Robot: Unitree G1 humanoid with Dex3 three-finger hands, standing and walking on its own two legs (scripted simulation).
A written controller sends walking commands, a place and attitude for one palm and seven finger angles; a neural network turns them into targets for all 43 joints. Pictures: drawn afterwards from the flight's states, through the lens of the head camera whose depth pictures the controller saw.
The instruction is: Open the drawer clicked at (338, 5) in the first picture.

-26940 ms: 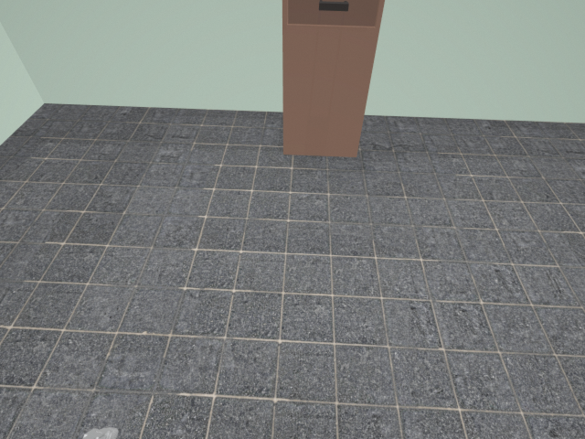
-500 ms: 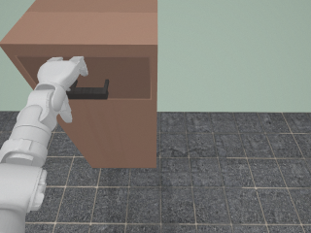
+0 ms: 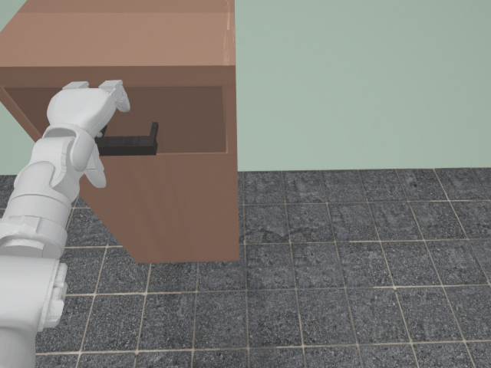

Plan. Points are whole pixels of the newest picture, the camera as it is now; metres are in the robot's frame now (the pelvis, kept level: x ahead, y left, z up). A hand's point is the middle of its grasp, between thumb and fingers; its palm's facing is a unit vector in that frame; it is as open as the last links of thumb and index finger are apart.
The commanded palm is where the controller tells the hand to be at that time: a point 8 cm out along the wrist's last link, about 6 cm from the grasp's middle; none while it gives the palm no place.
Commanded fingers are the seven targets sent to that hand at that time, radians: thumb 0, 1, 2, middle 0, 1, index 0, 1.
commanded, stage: re-aim the fingers above the handle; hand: left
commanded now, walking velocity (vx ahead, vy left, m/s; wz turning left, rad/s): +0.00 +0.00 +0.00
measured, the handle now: (126, 136) +0.53 +0.22 +0.04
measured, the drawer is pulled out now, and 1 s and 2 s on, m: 0.00 0.00 0.00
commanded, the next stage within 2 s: lower the fingers behind the handle in 1.56 s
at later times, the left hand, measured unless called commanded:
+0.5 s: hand (98, 133) +0.48 +0.24 +0.10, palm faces -0.02 -0.03 -1.00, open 13.8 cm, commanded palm +0.46 +0.23 +0.16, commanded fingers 0.00 -0.50 0.30 -0.30 -1.20 -0.30 -1.20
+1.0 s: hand (106, 134) +0.48 +0.22 +0.10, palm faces -0.04 -0.01 -1.00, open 13.8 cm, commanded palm +0.46 +0.22 +0.16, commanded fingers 0.00 -0.50 0.30 -0.30 -1.20 -0.30 -1.20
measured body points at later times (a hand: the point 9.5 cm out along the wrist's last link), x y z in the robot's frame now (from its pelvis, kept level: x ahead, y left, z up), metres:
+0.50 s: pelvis +0.00 +0.00 +0.00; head +0.07 +0.00 +0.44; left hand +0.48 +0.23 +0.15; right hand +0.05 -0.27 -0.13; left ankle -0.02 +0.11 -0.72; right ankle -0.02 -0.12 -0.72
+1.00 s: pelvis +0.00 +0.00 +0.00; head +0.06 -0.02 +0.45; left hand +0.47 +0.22 +0.16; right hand +0.04 -0.27 -0.13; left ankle -0.02 +0.11 -0.72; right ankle -0.02 -0.12 -0.72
